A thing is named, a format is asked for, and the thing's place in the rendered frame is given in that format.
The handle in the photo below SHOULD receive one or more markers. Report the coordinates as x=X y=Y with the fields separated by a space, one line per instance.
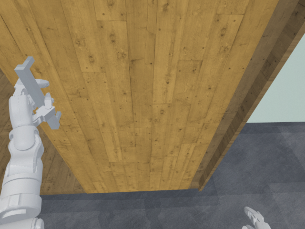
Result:
x=28 y=80

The left robot forearm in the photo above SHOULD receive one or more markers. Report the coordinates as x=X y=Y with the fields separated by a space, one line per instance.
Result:
x=20 y=195

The left robot upper arm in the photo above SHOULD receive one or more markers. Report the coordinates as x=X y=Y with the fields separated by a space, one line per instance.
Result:
x=31 y=223

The robot right hand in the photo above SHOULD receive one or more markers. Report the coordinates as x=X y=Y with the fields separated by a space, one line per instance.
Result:
x=256 y=218

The robot left hand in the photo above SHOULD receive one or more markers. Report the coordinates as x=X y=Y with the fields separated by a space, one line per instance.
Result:
x=21 y=106

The wardrobe door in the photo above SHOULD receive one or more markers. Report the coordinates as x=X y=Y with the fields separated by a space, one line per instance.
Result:
x=271 y=33
x=141 y=85

